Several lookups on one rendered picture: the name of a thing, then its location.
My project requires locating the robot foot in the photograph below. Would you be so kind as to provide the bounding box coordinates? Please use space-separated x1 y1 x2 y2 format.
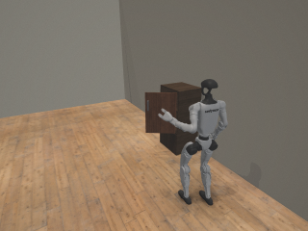
199 191 214 206
178 190 192 205

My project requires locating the robot left foot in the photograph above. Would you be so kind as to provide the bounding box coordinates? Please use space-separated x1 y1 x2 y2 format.
178 190 192 205

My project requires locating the robot right forearm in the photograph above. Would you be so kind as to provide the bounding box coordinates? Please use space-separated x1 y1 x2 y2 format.
213 125 227 136

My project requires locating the robot left forearm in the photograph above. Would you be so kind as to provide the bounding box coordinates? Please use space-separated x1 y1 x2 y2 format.
169 117 193 132

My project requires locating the right robot upper arm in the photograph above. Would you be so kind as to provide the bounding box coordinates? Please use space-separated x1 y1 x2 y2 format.
217 100 228 127

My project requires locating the right robot hand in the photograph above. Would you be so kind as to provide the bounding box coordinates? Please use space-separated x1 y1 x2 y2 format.
209 133 218 140

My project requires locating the cupboard door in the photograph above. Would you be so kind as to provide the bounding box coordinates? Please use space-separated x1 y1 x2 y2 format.
144 92 177 134

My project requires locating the left robot hand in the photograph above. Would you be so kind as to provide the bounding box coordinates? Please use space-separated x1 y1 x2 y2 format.
158 108 172 122

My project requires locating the left robot upper arm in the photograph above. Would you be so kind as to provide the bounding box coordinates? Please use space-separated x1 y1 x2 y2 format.
189 102 200 134

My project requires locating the robot right foot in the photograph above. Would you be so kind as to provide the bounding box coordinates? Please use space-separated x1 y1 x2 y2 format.
199 191 214 206

